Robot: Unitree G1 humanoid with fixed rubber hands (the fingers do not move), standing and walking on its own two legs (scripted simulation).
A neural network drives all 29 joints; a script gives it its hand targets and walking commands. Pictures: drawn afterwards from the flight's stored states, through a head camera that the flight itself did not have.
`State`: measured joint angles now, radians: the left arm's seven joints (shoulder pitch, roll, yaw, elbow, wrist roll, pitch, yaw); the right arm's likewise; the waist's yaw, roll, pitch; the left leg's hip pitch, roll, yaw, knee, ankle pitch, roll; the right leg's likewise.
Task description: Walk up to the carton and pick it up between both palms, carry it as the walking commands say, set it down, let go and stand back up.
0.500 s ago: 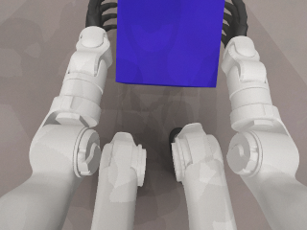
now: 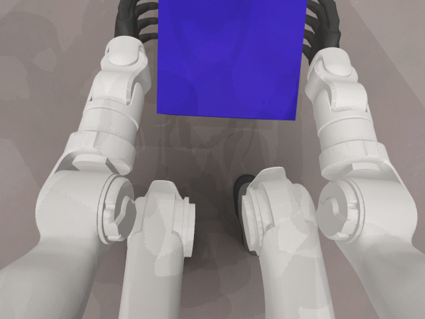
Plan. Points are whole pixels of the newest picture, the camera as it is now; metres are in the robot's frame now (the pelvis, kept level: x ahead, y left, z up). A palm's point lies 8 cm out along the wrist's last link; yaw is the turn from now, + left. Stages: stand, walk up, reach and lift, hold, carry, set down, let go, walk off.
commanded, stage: set down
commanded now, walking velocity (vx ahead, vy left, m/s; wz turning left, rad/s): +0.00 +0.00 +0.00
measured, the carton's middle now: (222, 59) +0.51 -0.07 -0.25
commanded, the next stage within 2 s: none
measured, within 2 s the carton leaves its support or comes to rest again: neither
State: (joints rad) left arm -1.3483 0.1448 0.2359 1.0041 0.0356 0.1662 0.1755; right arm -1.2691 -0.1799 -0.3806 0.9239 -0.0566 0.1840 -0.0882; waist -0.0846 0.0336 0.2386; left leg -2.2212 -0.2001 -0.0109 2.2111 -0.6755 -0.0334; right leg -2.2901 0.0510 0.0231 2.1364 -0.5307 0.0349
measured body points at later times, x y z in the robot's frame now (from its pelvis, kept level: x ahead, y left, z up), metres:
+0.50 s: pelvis +0.00 +0.00 -0.01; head +0.35 -0.02 +0.27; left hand +0.55 +0.08 -0.18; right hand +0.51 -0.22 -0.18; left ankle +0.08 +0.10 -0.34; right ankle +0.12 -0.12 -0.34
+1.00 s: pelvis -0.01 +0.00 +0.00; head +0.35 -0.01 +0.26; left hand +0.54 +0.09 -0.18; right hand +0.51 -0.22 -0.18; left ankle +0.08 +0.10 -0.34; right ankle +0.12 -0.12 -0.34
